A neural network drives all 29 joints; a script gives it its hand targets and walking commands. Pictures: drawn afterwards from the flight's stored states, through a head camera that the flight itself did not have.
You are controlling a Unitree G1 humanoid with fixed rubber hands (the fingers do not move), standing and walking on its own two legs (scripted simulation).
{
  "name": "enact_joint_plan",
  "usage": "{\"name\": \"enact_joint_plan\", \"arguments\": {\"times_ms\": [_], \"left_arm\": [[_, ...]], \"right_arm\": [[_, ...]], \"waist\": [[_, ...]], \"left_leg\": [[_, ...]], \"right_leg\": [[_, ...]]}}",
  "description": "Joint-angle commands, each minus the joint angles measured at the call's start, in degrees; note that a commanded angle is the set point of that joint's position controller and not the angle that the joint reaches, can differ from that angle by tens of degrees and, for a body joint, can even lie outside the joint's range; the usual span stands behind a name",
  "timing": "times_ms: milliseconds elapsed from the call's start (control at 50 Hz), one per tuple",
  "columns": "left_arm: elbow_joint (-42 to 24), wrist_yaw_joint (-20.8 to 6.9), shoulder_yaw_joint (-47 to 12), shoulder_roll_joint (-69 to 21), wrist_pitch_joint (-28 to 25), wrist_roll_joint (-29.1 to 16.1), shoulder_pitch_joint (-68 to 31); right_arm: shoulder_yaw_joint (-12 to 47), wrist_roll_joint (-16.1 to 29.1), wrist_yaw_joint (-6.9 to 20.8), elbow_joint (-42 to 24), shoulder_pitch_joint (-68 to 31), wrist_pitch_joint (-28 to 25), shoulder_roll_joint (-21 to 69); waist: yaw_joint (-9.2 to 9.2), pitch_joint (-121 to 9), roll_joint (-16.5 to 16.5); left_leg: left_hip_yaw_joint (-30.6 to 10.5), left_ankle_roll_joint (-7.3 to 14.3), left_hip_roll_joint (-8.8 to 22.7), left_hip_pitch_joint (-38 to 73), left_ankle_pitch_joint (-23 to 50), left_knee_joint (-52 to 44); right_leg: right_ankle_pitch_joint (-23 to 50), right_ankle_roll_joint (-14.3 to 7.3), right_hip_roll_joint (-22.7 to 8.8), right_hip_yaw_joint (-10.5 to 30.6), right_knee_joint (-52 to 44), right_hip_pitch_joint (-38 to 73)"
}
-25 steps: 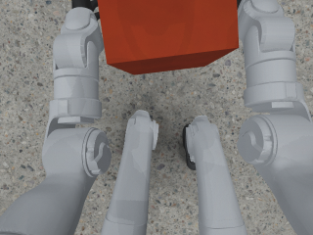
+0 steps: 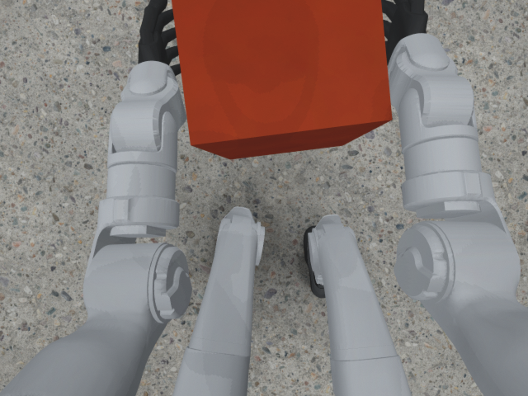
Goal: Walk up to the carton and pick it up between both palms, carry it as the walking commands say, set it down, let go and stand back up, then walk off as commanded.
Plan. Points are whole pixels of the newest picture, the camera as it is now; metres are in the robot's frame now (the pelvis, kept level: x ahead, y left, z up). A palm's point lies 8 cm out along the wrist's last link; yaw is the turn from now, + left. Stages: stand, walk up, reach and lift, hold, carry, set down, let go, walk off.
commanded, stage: reach and lift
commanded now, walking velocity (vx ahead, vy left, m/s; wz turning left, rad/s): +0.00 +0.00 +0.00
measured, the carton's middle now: (278, 68) +0.52 +0.04 -0.12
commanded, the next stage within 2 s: none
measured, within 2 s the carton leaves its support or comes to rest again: neither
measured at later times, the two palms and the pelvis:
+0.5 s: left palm (137, 74) +0.46 +0.18 +0.00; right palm (436, 42) +0.50 -0.11 +0.01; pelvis +0.01 +0.00 +0.06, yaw +0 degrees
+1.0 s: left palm (76, 56) +0.43 +0.18 +0.10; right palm out of the picture +0.47 -0.11 +0.12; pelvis +0.06 +0.00 +0.12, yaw +1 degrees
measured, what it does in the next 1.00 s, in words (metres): rises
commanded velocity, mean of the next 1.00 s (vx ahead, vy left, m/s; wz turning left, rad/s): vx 0.00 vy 0.00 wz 0.00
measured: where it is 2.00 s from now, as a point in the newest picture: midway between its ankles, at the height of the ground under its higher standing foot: (275, 268)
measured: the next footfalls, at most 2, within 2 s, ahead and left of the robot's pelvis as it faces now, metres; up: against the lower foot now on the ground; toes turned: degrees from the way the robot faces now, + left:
none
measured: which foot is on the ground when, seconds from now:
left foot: down 0.00-1.00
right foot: down 0.00-1.00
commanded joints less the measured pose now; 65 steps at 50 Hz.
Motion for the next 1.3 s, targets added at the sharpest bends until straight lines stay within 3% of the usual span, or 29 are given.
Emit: {"name": "enact_joint_plan", "arguments": {"times_ms": [0,220,400,720,840,920,1060,1160,1280], "left_arm": [[-15.28,-18.36,-35.10,-66.97,-5.67,-14.26,-51.26],[-17.79,-18.51,-37.51,-67.08,-6.89,-14.15,-45.26],[-17.01,-19.33,-38.17,-68.05,-7.01,-13.34,-41.55],[-16.28,-20.14,-39.76,-71.84,-6.79,-12.49,-34.17],[-11.32,-20.45,-37.27,-74.72,-6.89,-9.83,-26.96],[-5.70,-20.32,-30.80,-76.82,-6.74,-5.73,-20.24],[1.26,-20.50,-22.26,-74.96,-4.32,-0.53,-10.84],[-1.35,-20.08,-22.48,-72.31,-2.41,0.16,-4.43],[-13.20,-19.71,-33.64,-75.51,-2.27,-4.83,0.86]], "right_arm": [[34.70,11.55,16.49,-3.79,-37.67,-0.85,64.25],[38.65,11.44,15.99,-7.76,-32.70,-1.89,65.90],[38.65,10.29,16.34,-6.48,-28.03,-2.13,67.53],[38.83,8.84,17.64,-6.93,-21.81,-2.31,69.16],[36.65,6.26,18.29,-3.24,-16.06,-2.53,70.88],[30.04,2.71,18.73,3.34,-8.35,-2.44,71.66],[22.04,-2.36,19.92,12.03,0.03,-0.37,72.27],[21.59,-2.85,19.59,11.92,7.81,1.03,71.95],[34.65,3.60,18.53,-2.06,12.15,0.33,75.93]], "waist": [[0.58,-135.97,1.65],[1.63,-133.87,0.55],[1.09,-127.76,0.67],[-0.49,-120.68,1.86],[-0.45,-105.66,1.52],[-0.95,-85.32,2.35],[-0.26,-61.59,1.11],[-0.23,-58.40,1.00],[1.16,-64.92,1.95]], "left_leg": [[9.00,1.86,-2.50,42.03,12.54,-11.10],[8.46,2.39,-2.70,46.04,14.27,-16.37],[7.95,2.37,-2.30,48.45,10.55,-21.86],[6.57,1.99,-1.85,58.87,10.74,-31.64],[6.32,1.84,-1.69,57.73,10.80,-35.47],[5.85,2.15,-1.14,55.94,11.04,-38.31],[5.78,2.69,-0.23,54.62,3.26,-45.07],[5.74,2.78,-0.34,59.94,12.50,-47.99],[4.33,2.44,-0.60,68.28,33.22,-48.41]], "right_leg": [[10.53,-1.53,2.09,-5.06,-13.69,30.18],[12.98,-1.13,1.66,-3.48,-19.03,38.32],[10.03,-1.37,0.77,-2.74,-24.47,41.77],[10.37,-2.12,-0.41,-2.53,-33.64,47.66],[10.07,-2.32,-0.96,-2.77,-37.17,46.33],[9.37,-2.93,-1.44,-3.28,-40.19,42.14],[3.39,-3.67,-2.17,-1.93,-47.01,42.32],[12.28,-3.47,-1.85,-1.37,-50.74,49.55],[32.06,-2.53,-1.71,0.14,-52.16,59.64]]}}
